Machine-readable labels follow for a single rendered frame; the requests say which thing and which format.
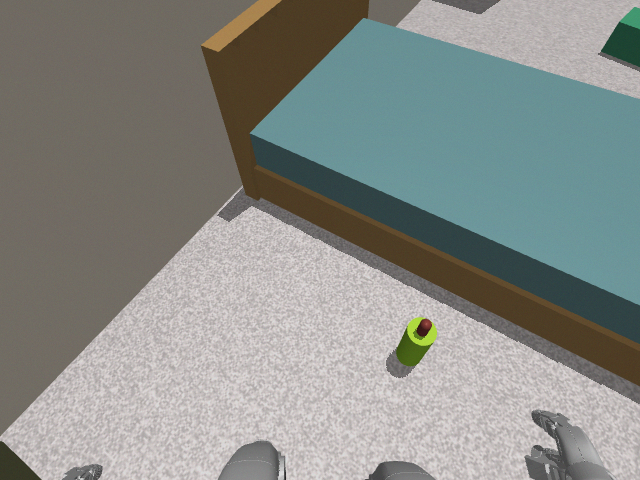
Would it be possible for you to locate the right robot arm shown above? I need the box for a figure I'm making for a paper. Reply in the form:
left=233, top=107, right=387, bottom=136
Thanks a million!
left=565, top=462, right=617, bottom=480

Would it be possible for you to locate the right robot hand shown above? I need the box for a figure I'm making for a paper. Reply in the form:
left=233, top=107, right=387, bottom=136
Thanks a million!
left=524, top=410, right=604, bottom=480

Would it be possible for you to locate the left robot hand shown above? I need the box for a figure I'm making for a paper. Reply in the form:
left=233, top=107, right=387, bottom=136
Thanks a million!
left=62, top=464, right=103, bottom=480

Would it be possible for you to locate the bed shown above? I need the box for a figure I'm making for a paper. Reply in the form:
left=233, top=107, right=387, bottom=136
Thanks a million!
left=201, top=0, right=640, bottom=386

